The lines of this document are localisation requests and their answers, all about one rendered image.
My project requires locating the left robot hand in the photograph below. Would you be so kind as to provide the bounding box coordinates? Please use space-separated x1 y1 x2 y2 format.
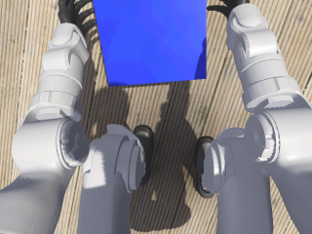
58 0 97 38

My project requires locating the robot right forearm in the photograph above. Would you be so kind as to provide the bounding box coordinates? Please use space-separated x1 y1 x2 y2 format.
226 3 312 113

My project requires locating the robot left forearm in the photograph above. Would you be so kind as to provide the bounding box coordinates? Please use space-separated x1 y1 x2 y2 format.
12 22 90 163

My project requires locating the left robot thigh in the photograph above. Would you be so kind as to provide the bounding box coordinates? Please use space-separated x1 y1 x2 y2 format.
76 134 143 234

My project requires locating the right robot upper arm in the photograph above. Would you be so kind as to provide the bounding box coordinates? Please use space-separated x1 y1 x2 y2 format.
242 107 312 234

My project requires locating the right robot hand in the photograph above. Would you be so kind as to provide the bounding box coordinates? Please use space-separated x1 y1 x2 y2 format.
207 0 250 21

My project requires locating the right robot thigh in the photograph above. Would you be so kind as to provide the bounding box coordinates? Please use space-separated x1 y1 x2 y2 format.
206 136 274 234

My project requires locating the left robot upper arm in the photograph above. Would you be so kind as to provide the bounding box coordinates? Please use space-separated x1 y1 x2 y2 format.
0 118 90 234

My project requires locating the carton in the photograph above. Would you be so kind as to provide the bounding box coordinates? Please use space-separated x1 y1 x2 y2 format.
93 0 207 87

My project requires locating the robot thigh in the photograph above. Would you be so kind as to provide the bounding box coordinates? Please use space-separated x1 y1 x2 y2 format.
206 136 274 234
76 134 143 234

